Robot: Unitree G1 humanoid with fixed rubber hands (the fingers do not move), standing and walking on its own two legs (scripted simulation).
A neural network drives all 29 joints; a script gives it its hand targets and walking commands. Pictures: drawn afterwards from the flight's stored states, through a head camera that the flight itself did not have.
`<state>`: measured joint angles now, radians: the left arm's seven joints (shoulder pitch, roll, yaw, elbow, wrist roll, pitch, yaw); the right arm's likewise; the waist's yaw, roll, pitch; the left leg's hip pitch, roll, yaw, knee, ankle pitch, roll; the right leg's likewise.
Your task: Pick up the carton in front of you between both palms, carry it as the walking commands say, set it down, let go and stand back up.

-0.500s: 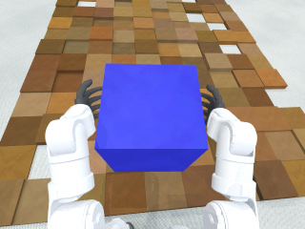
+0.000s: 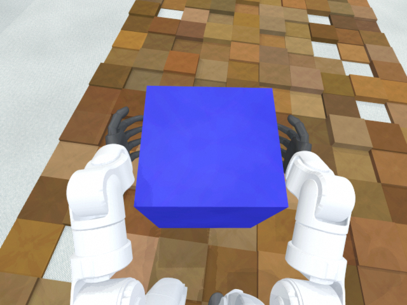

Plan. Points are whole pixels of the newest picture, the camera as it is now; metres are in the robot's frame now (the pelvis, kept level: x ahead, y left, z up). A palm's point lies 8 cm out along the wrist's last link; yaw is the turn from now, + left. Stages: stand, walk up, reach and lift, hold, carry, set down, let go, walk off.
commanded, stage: carry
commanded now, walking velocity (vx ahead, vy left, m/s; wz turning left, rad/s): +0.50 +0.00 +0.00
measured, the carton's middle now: (207, 168) +0.36 +0.04 +0.04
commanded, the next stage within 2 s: none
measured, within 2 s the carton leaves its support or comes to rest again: neither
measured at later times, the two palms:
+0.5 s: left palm (160, 26) +0.67 +0.18 +0.13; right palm (288, 48) +0.64 -0.12 +0.14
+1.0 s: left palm out of the picture +0.91 +0.18 +0.10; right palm (277, 3) +0.93 -0.12 +0.10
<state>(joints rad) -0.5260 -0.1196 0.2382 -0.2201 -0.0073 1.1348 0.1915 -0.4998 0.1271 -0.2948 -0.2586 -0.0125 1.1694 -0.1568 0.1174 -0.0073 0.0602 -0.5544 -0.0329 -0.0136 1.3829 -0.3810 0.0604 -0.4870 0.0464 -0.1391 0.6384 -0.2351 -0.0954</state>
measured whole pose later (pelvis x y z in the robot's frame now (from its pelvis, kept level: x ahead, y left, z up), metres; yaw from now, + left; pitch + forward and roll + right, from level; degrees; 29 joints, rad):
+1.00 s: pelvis +0.64 +0.01 +0.01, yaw +1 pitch +5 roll +0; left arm -0.17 -0.13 0.12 -0.40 0.04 1.10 0.14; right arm -0.17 0.13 -0.10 -0.39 -0.05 1.12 -0.14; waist 0.04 -0.01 -0.05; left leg -0.53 0.03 0.10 0.61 -0.28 -0.03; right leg -0.14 0.02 -0.06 0.31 -0.57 -0.04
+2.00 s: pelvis +1.33 +0.06 -0.01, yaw -1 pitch +2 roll +0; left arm -0.55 -0.10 0.30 -0.08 0.04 1.19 0.16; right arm -0.53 0.12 -0.25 -0.08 -0.04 1.20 -0.19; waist -0.08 -0.01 -0.05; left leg -0.42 -0.05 0.14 0.60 -0.02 0.16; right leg -0.37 0.02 -0.01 1.29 -0.44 -0.04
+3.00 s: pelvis +2.00 +0.12 +0.02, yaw -2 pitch +4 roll +0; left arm -0.45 -0.10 0.24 -0.24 0.06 1.22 0.21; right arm -0.49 0.05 -0.15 -0.17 0.05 1.23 -0.22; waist -0.15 -0.01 -0.15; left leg -0.01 -0.02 0.08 0.39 -0.01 0.08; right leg -0.78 -0.03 -0.09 0.95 -0.19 -0.05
